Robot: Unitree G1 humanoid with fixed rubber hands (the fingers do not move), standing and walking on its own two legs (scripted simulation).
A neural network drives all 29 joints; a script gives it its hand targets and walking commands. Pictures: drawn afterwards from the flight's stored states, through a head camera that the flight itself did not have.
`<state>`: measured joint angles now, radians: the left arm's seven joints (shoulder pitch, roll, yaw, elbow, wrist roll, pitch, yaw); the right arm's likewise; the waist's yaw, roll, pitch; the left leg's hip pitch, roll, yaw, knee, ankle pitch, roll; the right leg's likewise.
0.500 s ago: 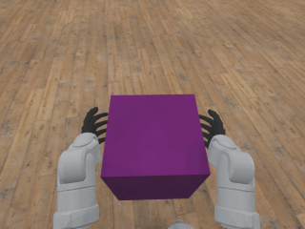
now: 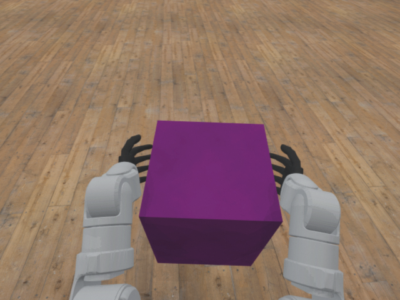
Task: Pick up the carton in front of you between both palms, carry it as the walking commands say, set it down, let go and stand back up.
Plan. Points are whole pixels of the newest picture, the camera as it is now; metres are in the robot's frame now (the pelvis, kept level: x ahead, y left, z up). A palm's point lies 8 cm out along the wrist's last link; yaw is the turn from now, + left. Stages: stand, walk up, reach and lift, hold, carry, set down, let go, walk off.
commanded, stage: carry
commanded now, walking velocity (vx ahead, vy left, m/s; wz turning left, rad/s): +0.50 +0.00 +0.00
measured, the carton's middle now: (207, 198) +0.33 +0.01 +0.04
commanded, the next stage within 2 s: none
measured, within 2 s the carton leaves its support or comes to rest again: neither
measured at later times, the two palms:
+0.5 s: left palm (163, 96) +0.66 +0.16 +0.08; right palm (263, 102) +0.67 -0.14 +0.08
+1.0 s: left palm (162, 60) +0.92 +0.21 +0.07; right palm (242, 65) +0.91 -0.09 +0.08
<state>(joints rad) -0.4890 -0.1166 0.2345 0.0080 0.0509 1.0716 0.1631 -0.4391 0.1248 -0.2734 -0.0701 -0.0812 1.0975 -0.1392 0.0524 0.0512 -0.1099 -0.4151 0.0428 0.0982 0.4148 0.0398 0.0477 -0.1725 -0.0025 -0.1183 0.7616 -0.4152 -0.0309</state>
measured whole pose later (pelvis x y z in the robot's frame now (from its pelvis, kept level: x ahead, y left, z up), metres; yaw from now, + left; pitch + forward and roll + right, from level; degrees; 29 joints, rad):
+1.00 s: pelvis +0.67 +0.06 -0.01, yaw +0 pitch +4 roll +1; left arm -0.05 -0.13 0.11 -0.41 0.04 1.18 0.14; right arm -0.06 0.13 -0.05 -0.38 -0.04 1.18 -0.14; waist -0.01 -0.03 -0.14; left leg -0.42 0.02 0.23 0.51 -0.15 0.09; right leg -0.19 -0.06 -0.05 0.95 -0.45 0.00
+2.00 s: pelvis +0.98 +0.05 -0.01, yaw +2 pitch +3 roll -1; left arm -0.03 -0.13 0.06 -0.41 0.08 1.20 0.11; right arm -0.01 0.13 -0.05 -0.43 -0.07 1.21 -0.13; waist 0.00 0.02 -0.15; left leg -0.13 0.05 0.10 0.53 -0.44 -0.01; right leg -0.37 -0.07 -0.22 0.57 -0.25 -0.03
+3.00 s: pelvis +0.93 +0.06 +0.00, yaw +5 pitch -4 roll +0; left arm -0.22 -0.14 0.17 0.20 0.24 0.67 0.01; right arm -0.17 0.13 -0.14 0.11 -0.23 0.72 -0.04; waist -0.01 0.04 0.05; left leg -0.03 -0.01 0.01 0.41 -0.31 0.02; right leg -0.21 -0.02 -0.04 0.37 -0.07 0.00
